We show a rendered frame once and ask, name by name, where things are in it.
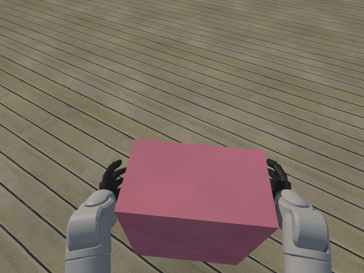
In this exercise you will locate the robot left hand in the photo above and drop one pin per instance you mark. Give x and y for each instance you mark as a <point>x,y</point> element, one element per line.
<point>109,181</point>

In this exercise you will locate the robot right hand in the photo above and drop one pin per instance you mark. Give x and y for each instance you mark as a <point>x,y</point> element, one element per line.
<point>279,181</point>

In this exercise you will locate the carton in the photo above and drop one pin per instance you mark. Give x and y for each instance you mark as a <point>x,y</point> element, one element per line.
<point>196,202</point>

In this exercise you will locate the left robot forearm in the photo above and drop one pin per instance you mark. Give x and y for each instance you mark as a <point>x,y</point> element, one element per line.
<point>89,234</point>

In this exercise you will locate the right robot forearm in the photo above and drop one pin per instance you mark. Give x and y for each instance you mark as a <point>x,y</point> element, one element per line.
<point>305,235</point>

